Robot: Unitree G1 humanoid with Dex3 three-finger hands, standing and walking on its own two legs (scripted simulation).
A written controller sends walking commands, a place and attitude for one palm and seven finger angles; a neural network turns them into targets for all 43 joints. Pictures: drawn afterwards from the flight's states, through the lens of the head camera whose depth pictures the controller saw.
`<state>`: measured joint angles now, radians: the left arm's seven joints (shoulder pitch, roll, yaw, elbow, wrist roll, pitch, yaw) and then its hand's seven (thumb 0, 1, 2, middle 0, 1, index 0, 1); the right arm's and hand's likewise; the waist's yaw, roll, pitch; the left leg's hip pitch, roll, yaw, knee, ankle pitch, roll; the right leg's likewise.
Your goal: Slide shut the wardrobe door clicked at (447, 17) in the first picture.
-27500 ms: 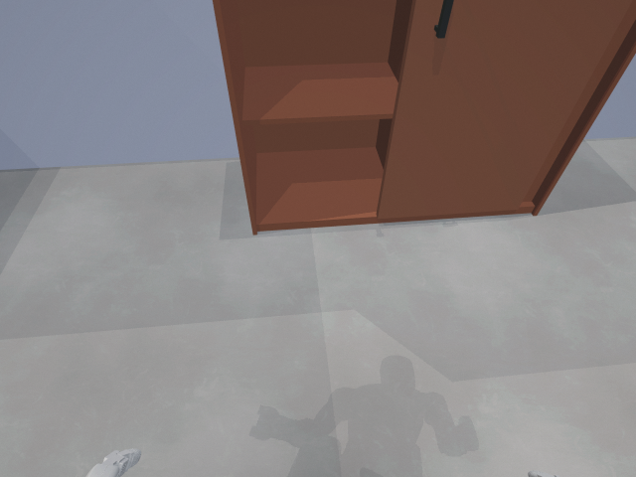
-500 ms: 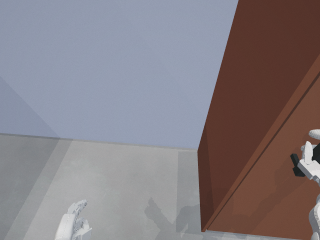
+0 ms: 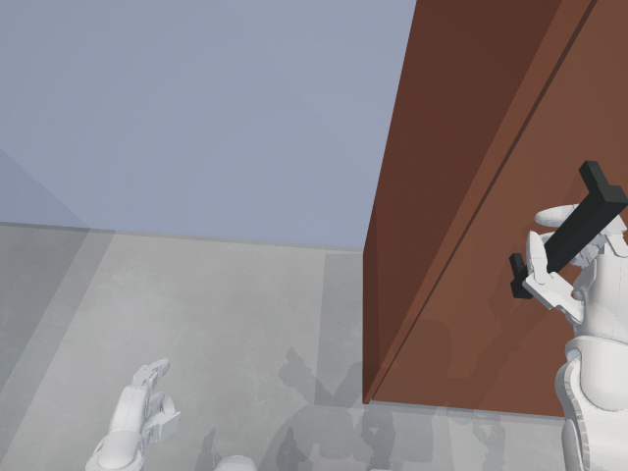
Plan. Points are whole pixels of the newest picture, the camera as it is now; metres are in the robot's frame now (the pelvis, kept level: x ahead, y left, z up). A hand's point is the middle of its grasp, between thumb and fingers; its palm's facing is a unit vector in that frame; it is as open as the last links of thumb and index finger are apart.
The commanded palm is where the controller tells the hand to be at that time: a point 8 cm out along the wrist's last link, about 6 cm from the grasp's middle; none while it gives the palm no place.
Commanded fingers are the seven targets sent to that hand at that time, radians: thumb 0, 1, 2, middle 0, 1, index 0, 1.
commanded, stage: stop walking and hold the door there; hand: right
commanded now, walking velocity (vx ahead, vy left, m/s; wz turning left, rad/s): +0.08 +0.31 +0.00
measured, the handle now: (553, 236) +0.34 -0.23 +0.15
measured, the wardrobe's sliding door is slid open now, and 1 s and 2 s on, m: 0.00 0.00 0.00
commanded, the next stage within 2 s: loosen the grip on the handle in 0.82 s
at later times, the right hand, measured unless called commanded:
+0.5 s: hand (533, 275) +0.30 -0.20 +0.14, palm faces +0.21 +0.97 -0.11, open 5.4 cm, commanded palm +0.27 -0.23 +0.13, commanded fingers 0.00 -0.90 -0.90 0.45 1.40 0.45 1.40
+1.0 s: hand (541, 272) +0.30 -0.21 +0.14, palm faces +0.21 +0.96 -0.17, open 6.0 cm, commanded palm +0.25 -0.24 +0.14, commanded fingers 0.00 -0.30 -0.61 0.45 1.40 0.45 1.40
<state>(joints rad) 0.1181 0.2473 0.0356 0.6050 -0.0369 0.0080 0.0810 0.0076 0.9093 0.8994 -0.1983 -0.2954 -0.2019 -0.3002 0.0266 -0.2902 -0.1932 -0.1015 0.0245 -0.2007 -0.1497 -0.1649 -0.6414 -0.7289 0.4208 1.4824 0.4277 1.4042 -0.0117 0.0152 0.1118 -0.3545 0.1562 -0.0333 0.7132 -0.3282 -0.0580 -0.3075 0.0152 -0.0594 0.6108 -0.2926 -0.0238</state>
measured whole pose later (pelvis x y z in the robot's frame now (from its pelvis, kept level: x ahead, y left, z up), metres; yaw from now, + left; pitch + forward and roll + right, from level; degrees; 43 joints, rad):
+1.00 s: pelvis -0.02 -0.02 +0.02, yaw +0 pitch +0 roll +1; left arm 0.17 0.18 -0.01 0.67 -0.02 -0.06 0.05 0.01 0.91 0.90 -0.20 -0.30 -0.21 -0.30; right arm -0.12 -0.24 -0.10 0.08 0.03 -0.13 -0.06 -0.07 -0.64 -0.78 0.51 1.40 0.36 1.40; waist -0.06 0.00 0.02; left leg -0.19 -0.02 0.04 0.45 -0.25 0.02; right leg -0.27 0.02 -0.07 0.43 -0.16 -0.05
